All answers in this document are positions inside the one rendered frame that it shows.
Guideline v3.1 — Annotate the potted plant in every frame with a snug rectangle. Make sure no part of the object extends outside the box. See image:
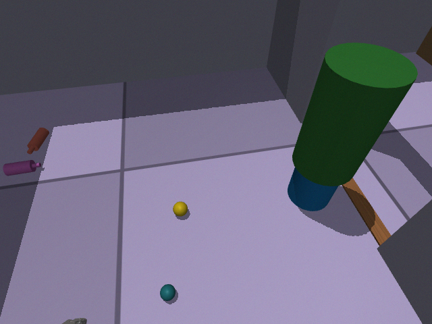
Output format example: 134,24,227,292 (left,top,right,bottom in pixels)
288,43,418,211

